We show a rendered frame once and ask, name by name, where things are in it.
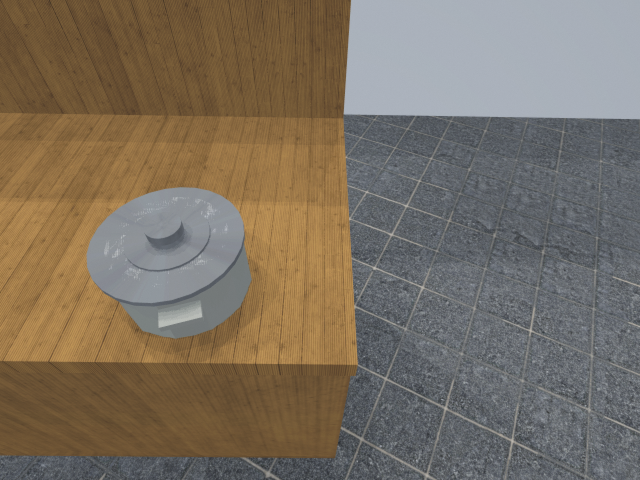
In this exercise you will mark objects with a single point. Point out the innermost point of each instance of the knob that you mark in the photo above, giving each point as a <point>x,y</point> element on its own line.
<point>163,228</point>

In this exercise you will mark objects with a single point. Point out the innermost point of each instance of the lid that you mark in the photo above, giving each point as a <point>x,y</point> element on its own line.
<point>128,268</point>

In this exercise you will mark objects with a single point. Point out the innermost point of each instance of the pot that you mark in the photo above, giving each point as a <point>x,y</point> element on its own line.
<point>200,313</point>

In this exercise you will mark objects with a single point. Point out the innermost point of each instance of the table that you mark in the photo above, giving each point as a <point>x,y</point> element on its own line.
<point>104,101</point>

